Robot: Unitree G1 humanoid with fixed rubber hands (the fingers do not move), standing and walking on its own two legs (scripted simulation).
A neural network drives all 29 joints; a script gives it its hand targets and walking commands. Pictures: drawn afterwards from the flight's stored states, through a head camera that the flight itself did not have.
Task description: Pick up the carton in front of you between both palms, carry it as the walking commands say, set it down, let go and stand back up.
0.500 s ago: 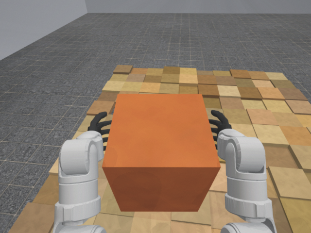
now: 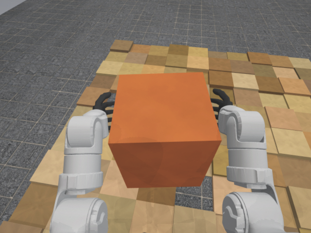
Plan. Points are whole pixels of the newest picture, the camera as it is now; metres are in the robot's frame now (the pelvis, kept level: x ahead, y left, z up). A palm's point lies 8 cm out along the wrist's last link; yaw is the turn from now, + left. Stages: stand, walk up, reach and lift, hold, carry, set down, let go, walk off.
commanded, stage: carry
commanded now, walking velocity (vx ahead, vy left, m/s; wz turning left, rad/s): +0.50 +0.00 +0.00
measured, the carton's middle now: (162, 134) +0.37 +0.01 +0.06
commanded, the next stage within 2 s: none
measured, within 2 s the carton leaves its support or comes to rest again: neither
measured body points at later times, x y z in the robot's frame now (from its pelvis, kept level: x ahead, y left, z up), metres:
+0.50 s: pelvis +0.35 -0.01 +0.01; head +0.37 -0.01 +0.46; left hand +0.65 +0.15 +0.10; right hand +0.67 -0.15 +0.10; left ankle +0.16 +0.06 -0.65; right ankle +0.43 -0.09 -0.70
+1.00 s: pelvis +0.65 +0.05 +0.01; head +0.64 +0.05 +0.46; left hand +0.98 +0.19 +0.12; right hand +0.96 -0.11 +0.12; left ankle +0.68 +0.16 -0.73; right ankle +0.61 -0.05 -0.66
